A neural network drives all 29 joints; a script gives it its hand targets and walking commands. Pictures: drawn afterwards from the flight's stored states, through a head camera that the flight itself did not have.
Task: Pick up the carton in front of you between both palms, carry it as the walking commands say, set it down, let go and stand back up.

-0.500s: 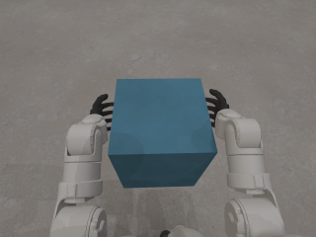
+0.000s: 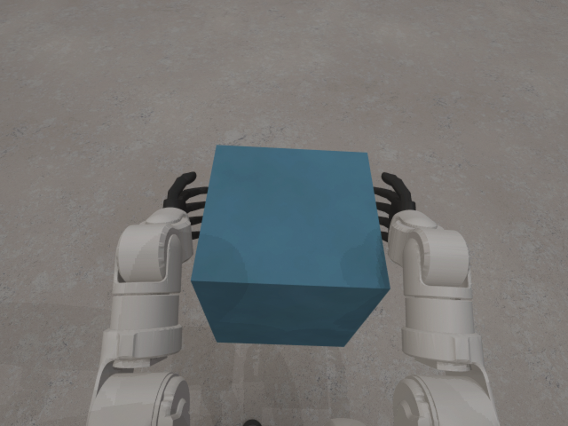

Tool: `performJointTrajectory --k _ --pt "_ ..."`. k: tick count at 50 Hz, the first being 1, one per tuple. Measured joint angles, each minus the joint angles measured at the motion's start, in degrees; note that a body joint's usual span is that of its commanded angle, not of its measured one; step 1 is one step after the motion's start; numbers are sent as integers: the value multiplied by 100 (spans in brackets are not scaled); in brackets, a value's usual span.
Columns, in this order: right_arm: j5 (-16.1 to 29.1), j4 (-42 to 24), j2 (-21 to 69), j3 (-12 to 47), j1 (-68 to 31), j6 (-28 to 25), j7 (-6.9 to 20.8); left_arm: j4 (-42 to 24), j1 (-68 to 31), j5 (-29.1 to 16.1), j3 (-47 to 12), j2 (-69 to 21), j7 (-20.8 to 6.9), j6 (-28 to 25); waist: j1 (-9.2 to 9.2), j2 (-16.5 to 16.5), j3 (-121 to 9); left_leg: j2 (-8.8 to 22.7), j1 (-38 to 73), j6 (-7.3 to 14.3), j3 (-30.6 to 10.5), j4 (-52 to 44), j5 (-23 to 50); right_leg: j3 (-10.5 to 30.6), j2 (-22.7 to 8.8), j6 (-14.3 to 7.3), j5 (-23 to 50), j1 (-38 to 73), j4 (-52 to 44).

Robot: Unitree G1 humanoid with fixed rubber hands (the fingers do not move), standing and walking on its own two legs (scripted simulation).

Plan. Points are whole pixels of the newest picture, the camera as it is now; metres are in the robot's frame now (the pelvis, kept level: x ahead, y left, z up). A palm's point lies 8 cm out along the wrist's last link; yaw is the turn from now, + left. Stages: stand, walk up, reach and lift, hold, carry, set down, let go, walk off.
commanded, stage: carry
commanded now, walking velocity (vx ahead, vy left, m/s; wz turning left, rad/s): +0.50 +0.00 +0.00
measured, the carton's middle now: (286, 255) +0.35 -0.01 +0.01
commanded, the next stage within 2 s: none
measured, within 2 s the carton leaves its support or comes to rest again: neither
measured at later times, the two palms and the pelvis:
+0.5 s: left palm (214, 144) +0.54 +0.11 +0.06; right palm (381, 135) +0.56 -0.19 +0.06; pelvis +0.30 -0.05 +0.00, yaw +4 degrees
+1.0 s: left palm (202, 44) +0.85 +0.16 +0.08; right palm (337, 41) +0.85 -0.14 +0.09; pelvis +0.58 +0.01 +0.00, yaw +0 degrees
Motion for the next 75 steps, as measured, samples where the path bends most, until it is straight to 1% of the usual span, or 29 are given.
performJointTrajectory --k 4,8,13,16,18,20,21,23,25,27,33,37,40,41,42,43,45,47,49,51,55,59,63,66,68,70,71,73,75 --pt "7 -310 82 -103 268 141 51 -345 275 231 22 -266 -35 142 -63 91 -100 108 658 -40 -69 -602 -78 -68 -194 129 301 -462 -1141" --pt "-127 -707 316 -167 710 184 189 -909 878 449 -26 -553 -44 189 -26 26 -322 151 1241 -147 -126 -907 -332 -189 -340 216 826 -677 -2087" --pt "-304 -1142 617 -17 1389 201 323 -1566 1708 517 -73 -736 -83 277 91 -80 -615 121 1986 -321 -151 -1059 -837 -466 -392 182 1561 -579 -3026" --pt "-385 -1281 579 264 1716 243 360 -1720 2035 505 -181 -682 -144 327 129 -61 -731 121 2358 -455 -186 -852 -1315 -705 -336 96 1802 -251 -3614" --pt "-427 -1345 535 361 1871 299 373 -1694 2136 515 -259 -663 -182 350 127 -18 -799 182 2384 -557 -224 -200 -1858 -887 -271 -37 1848 112 -3946" --pt "-444 -1316 497 328 2033 310 380 -1448 2200 541 -391 -656 -212 267 197 171 -838 386 1804 -571 -291 1352 -2012 -1014 -188 -301 1692 88 -3498" --pt "-455 -1299 493 324 2123 329 380 -1349 2229 547 -432 -651 -220 270 214 158 -812 349 1387 -552 -412 2235 -2038 -1036 -200 -371 1485 144 -3399" --pt "-455 -1291 475 389 2268 380 367 -1300 2350 534 -477 -636 -226 306 231 79 -728 284 607 -497 -488 3469 -1936 -1037 -224 -400 1270 393 -3523" --pt "-438 -1317 465 477 2352 400 349 -1387 2506 511 -498 -621 -226 313 235 33 -661 353 5 -488 -443 3762 -1580 -1017 -212 -341 1271 702 -3829" --pt "-425 -1371 462 545 2403 375 343 -1507 2619 496 -513 -613 -227 288 237 3 -630 464 -422 -529 -399 3443 -1248 -989 -191 -337 1262 1009 -4141" --pt "-408 -1657 459 653 2493 304 337 -1824 2723 457 -539 -606 -233 226 206 -50 -725 679 -941 -673 -242 1648 -347 -903 -179 -215 1073 1888 -4833" --pt "-361 -1977 459 641 2485 390 314 -2081 2651 445 -569 -609 -235 316 175 -50 -805 645 -877 -643 -48 873 102 -871 -208 -47 692 2416 -4932" --pt "-337 -2120 463 599 2408 493 308 -2212 2545 462 -569 -616 -235 436 189 -88 -865 545 -586 -575 185 425 154 -818 -271 123 235 2746 -4743" --pt "-331 -2128 467 579 2345 531 307 -2243 2494 473 -549 -620 -235 484 191 -115 -871 483 -409 -546 305 250 76 -784 -328 193 1 2799 -4519" --pt "-327 -2087 477 566 2256 547 308 -2260 2430 484 -508 -613 -235 526 187 -179 -866 409 -274 -436 389 191 227 -750 -435 249 -292 2761 -4118" --pt "-339 -1951 490 583 2157 515 308 -2227 2367 479 -445 -576 -236 553 156 -308 -852 338 -290 -287 477 418 223 -699 -619 257 -408 2522 -3434" --pt "-374 -1663 516 602 1977 510 297 -2100 2279 449 -345 -495 -238 621 76 -329 -769 325 -237 -133 547 656 -113 -329 -619 192 -385 1666 -1602" --pt "-383 -1563 522 581 1958 552 282 -1984 2227 446 -284 -515 -237 673 54 -253 -659 343 10 -147 552 457 -246 -150 -495 73 -246 808 -290" --pt "-355 -1618 509 532 2050 562 284 -1951 2232 497 -257 -632 -235 665 40 -211 -580 324 317 -190 537 116 -245 -159 -505 1 129 172 10" --pt "-311 -1724 499 500 2127 538 288 -2006 2276 529 -333 -655 -237 625 9 -182 -518 299 637 -203 509 -223 -250 -197 -571 -6 484 -276 -264" --pt "-259 -1954 492 500 2177 489 291 -2216 2324 532 -442 -637 -235 567 -14 -149 -501 262 1258 -279 454 -786 -333 -280 -705 99 1070 -767 -1411" --pt "-265 -2039 494 539 2158 477 302 -2366 2365 533 -452 -634 -233 557 36 -141 -585 267 1864 -428 424 -1095 -602 -448 -714 117 1599 -819 -2586" --pt "-346 -1917 493 601 2167 522 336 -2302 2446 527 -425 -624 -236 586 65 -112 -697 308 2448 -657 396 -1083 -1113 -726 -598 35 1905 -532 -3354" --pt "-392 -1874 490 592 2167 566 341 -2187 2413 515 -411 -627 -244 595 58 -39 -699 455 2629 -848 307 -359 -1842 -992 -452 -82 1874 -35 -3793" --pt "-401 -1768 473 469 2167 526 345 -1878 2333 532 -472 -638 -256 456 145 163 -640 722 2032 -798 89 1261 -2023 -1117 -348 -312 1698 -63 -3324" --pt "-420 -1701 485 413 2216 511 345 -1693 2313 532 -492 -641 -262 406 178 118 -490 584 1116 -682 -323 3058 -2012 -1148 -373 -411 1354 109 -3293" --pt "-423 -1698 482 433 2244 509 341 -1686 2349 522 -496 -639 -262 392 184 83 -413 522 706 -618 -400 3626 -1903 -1148 -382 -382 1314 258 -3433" --pt "-411 -1733 473 509 2286 482 328 -1776 2459 494 -495 -629 -262 349 201 44 -292 506 56 -548 -409 3985 -1535 -1135 -364 -328 1325 584 -3793" --pt "-400 -1806 472 586 2317 422 322 -1919 2549 467 -489 -620 -261 293 223 11 -222 541 -412 -538 -369 3749 -1202 -1102 -343 -322 1314 908 -4140"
